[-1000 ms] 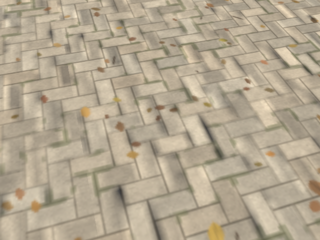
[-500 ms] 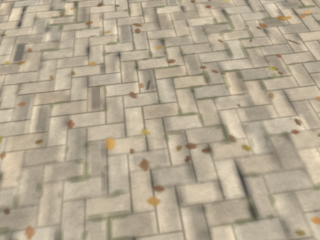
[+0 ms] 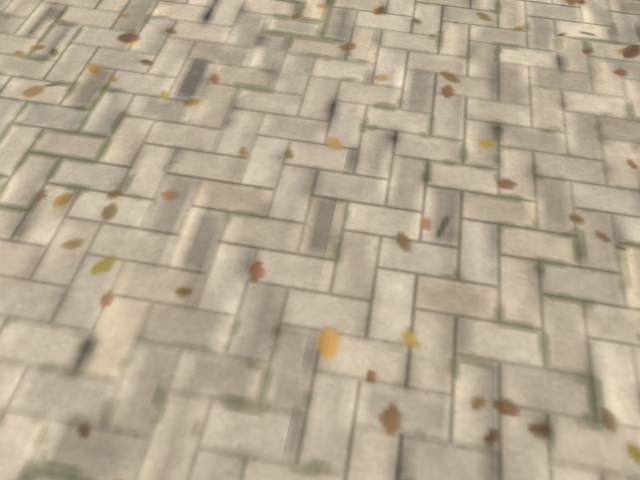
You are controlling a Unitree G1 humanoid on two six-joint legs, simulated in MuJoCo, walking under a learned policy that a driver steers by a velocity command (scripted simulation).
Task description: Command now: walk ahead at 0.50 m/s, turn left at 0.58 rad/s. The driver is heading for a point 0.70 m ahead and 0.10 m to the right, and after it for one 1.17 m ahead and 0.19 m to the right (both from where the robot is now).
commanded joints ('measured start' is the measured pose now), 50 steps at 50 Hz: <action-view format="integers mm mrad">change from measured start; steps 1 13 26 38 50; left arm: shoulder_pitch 19 -269 74 223 178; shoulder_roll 110 71 96 144 99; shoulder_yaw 32 3 16 39 39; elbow -66 -148 -69 -28 -124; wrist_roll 18 3 5 -26 -14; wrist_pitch -2 -15 15 59 123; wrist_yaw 3 -37 -28 21 28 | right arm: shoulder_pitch -14 163 -6 -291 -108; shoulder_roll -128 -147 -107 -67 -77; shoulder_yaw -32 -33 -6 8 -7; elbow -84 30 -54 -128 -58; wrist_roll -7 6 -29 -4 -28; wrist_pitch -26 -20 -73 -81 -38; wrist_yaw -16 -47 -34 -18 -30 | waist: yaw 23 -89 17 83 27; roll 60 95 -41 -71 137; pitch -125 -16 -99 -61 -117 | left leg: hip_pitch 194 281 -305 -111 207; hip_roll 257 264 153 64 338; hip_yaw -356 -279 -99 -84 -170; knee -272 -226 575 -3 -160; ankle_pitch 211 164 -131 213 588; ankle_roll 196 115 -95 -154 97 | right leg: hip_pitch -164 -147 400 275 -154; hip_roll -46 30 -106 -46 23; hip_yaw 41 16 391 333 48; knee -81 -654 -935 -874 15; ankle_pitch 92 451 325 306 -89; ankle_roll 19 8 -272 -199 68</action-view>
